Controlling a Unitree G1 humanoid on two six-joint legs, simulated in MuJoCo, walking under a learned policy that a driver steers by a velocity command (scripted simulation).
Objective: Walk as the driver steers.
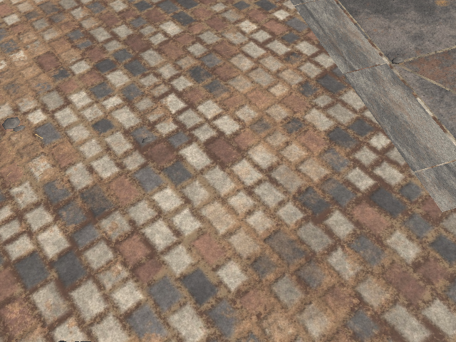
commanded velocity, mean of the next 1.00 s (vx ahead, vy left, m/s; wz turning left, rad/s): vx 0.17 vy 0.00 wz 0.27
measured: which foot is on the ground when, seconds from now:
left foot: up 0.00-0.36, down 0.38-0.90, up 0.92-1.00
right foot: down 0.00-0.36, up 0.38-0.88, down 0.90-1.00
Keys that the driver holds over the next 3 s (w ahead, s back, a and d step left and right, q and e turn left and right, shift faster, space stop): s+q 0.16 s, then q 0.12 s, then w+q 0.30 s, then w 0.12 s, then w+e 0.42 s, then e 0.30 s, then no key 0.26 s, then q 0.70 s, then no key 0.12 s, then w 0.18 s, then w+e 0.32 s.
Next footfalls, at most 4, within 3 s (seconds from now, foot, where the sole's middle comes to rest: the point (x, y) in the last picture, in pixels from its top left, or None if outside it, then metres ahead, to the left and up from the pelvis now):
0.38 left None -0.11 0.12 -0.77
0.90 right None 0.24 -0.01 -0.77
1.34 left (160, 340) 0.45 0.24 -0.77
1.72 right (244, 338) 0.45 0.01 -0.77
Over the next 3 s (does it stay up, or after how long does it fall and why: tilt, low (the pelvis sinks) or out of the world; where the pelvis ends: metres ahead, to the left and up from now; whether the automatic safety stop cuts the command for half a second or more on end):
stays up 0.46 0.15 0.00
